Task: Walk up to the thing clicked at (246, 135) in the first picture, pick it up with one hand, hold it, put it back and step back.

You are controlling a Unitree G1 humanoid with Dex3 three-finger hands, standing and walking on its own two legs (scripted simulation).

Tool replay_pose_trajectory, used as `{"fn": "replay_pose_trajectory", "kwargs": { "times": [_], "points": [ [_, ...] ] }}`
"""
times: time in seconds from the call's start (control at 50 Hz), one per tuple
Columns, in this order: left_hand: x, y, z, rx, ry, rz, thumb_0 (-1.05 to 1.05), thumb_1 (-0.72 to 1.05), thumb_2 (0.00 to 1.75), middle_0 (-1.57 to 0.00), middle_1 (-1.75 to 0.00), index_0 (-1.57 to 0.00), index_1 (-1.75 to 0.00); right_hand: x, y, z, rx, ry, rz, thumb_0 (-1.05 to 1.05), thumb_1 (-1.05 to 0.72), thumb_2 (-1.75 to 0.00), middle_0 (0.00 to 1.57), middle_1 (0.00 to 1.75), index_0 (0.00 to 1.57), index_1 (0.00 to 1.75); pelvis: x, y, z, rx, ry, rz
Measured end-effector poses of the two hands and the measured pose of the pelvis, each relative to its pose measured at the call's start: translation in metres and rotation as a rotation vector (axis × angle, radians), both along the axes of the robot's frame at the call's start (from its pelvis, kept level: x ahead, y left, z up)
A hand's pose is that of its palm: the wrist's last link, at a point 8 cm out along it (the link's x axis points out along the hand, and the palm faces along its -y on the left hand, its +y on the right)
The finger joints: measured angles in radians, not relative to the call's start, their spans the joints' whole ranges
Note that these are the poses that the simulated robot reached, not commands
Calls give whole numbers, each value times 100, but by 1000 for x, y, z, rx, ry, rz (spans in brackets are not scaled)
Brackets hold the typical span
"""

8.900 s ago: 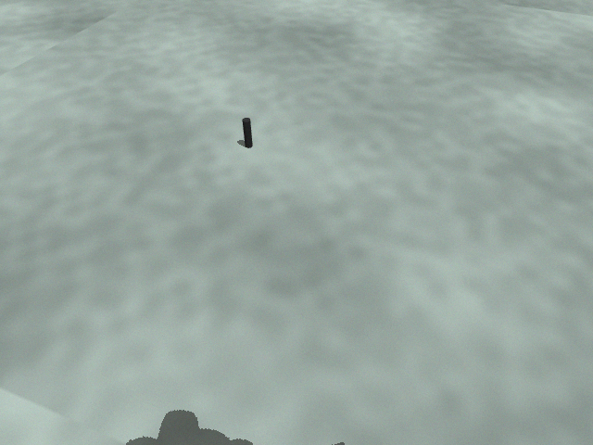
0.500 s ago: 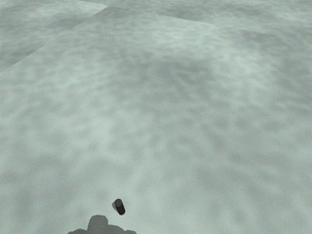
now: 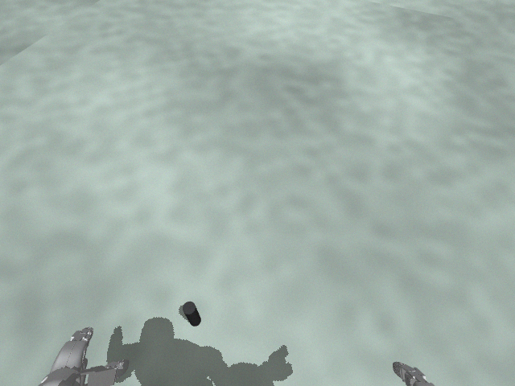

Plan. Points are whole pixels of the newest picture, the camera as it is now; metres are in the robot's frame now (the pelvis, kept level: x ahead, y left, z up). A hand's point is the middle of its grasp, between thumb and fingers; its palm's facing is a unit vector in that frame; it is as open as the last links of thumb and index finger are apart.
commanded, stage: go down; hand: left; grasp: from the side
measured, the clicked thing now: (192, 314) +0.39 +0.21 -0.68
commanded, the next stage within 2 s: none
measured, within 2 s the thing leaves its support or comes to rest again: neither
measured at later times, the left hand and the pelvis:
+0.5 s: hand (101, 368) +0.17 +0.27 -0.17, palm faces +0.06 -0.95 -0.32, open 17.1 cm; pelvis +0.02 +0.02 -0.05, yaw +0 degrees
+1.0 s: hand (96, 380) +0.15 +0.28 -0.19, palm faces +0.09 -0.95 -0.31, open 17.2 cm; pelvis +0.00 +0.02 -0.09, yaw +0 degrees
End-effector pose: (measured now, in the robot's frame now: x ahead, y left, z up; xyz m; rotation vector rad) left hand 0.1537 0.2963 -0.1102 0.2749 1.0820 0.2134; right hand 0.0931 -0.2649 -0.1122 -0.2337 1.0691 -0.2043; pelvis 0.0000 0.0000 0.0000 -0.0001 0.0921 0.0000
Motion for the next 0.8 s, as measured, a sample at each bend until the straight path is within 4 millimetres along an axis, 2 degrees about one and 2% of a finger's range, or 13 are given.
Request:
{"fn": "replay_pose_trajectory", "kwargs": {
  "times": [0.06, 0.14, 0.28, 0.38, 0.6, 0.8],
  "points": [
    [9, 5, 1, 13, -19, 1, 0, 35, 40, -5, -12, -4, -11, -1, 8, -2, 14, -20, -15, 1, -93, -90, 20, 30, 21, 30, 3, 3, -4, -1, 16, -7],
    [9, 10, 0, 25, 15, 5, 0, 14, 29, -4, -11, -4, -10, 4, 16, -4, 23, -54, -22, 1, -90, -89, 20, 30, 21, 30, 8, 9, -8, -5, 34, -9],
    [2, 16, -15, 6, 32, 27, 0, -21, 18, -5, -11, -4, -10, 28, 22, -7, -3, -140, 5, 1, -86, -88, 20, 30, 21, 30, 12, 17, -24, -11, 81, -10],
    [3, 17, -25, -5, -8, 22, 0, -38, 14, -6, -11, -5, -11, 49, 24, -10, -33, -194, 32, 1, -83, -88, 20, 30, 21, 30, 15, 20, -37, -18, 114, -6],
    [4, 24, -28, 5, -17, 11, -1, -53, 9, -8, -11, -7, -11, 81, 37, -13, -53, -301, 62, 1, -82, -87, 20, 30, 21, 30, 22, 24, -55, -37, 158, 3],
    [-2, 24, -36, -4, -36, 28, -1, -53, 11, -7, -10, -6, -10, 79, 42, -26, -54, -316, 71, 1, -83, -87, 20, 30, 21, 30, 17, 23, -70, -46, 195, 9]
  ]
}}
